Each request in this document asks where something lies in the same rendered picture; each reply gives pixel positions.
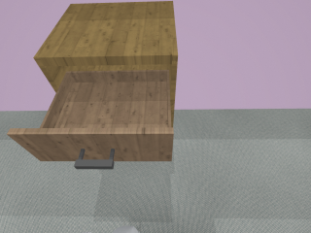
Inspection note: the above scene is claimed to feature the cabinet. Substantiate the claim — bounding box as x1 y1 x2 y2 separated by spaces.
33 1 178 128

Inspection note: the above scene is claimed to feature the drawer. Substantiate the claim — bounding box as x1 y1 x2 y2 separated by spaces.
7 70 174 162

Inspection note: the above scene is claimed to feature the handle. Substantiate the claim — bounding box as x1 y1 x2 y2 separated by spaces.
74 149 115 170

